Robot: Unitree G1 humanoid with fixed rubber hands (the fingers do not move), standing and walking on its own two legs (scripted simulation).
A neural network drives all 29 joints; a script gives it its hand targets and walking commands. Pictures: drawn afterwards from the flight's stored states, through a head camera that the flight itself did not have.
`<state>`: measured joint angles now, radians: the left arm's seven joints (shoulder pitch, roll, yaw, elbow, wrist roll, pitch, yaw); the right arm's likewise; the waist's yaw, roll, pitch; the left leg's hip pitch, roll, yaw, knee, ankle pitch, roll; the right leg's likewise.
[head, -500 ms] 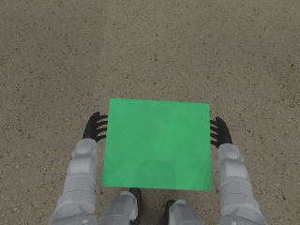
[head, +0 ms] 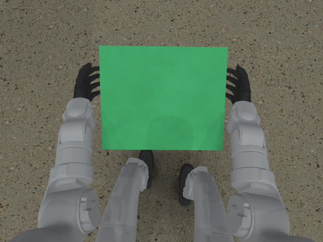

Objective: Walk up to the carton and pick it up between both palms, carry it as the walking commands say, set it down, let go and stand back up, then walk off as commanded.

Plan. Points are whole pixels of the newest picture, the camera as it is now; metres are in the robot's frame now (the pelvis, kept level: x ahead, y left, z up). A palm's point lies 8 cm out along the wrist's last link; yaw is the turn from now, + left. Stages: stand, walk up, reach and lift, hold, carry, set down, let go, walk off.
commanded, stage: set down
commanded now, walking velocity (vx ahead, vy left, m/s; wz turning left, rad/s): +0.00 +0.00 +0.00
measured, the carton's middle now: (162, 99) +0.44 +0.04 -0.19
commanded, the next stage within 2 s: none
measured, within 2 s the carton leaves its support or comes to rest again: neither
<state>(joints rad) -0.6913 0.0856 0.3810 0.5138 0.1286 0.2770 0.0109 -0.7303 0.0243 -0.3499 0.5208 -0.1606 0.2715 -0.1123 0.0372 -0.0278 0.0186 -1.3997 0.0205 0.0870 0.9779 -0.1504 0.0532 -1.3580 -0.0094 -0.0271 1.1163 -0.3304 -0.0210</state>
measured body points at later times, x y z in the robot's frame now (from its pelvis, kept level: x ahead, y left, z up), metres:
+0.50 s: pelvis -0.01 +0.02 -0.09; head +0.28 +0.04 +0.26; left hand +0.46 +0.20 -0.21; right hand +0.47 -0.17 -0.19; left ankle +0.15 +0.10 -0.63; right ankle +0.09 -0.10 -0.63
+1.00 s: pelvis -0.04 +0.00 -0.15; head +0.33 +0.01 +0.10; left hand +0.48 +0.21 -0.30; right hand +0.47 -0.17 -0.30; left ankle +0.15 +0.10 -0.63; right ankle +0.09 -0.11 -0.63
